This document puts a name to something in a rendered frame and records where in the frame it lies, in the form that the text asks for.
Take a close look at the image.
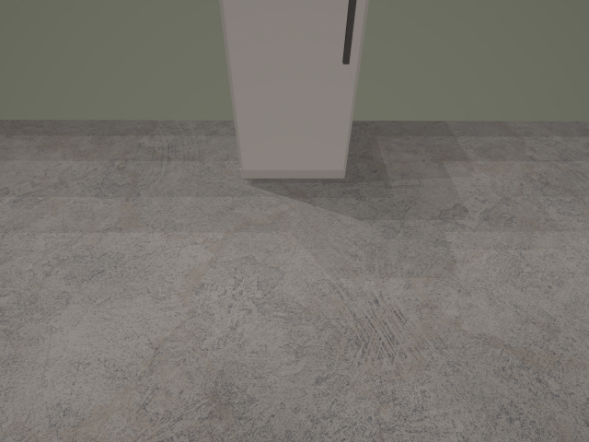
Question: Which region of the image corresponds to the fridge door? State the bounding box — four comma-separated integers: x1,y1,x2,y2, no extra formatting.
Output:
223,0,365,170

